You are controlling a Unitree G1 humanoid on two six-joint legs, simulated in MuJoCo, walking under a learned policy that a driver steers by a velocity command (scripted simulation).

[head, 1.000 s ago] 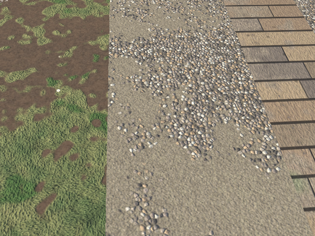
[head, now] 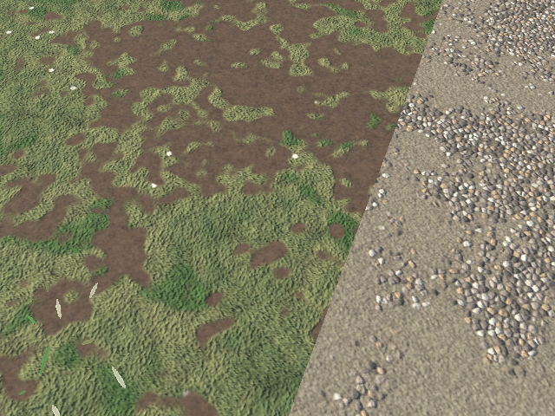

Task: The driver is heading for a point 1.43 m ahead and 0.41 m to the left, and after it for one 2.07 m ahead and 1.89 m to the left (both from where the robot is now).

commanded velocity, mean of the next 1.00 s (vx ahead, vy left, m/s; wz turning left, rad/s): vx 0.28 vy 0.00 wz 0.48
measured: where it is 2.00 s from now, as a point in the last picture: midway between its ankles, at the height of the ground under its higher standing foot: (127, 305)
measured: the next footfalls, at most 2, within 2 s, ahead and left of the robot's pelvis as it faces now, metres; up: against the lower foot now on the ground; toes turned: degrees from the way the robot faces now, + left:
right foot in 0.08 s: +0.05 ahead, -0.12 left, +0.00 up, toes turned +7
left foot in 0.58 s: +0.05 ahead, +0.13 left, +0.00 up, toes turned +23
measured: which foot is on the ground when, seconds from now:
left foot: down 0.00-0.08, up 0.10-0.56, down 0.58-1.00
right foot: up 0.00-0.06, down 0.08-0.58, up 0.60-1.00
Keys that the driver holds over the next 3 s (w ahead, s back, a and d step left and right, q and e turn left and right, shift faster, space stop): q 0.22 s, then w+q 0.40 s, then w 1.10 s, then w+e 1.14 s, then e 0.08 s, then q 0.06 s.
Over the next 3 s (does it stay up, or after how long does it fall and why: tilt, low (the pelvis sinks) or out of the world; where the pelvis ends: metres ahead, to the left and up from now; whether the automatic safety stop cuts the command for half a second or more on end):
stays up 1.24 0.53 0.01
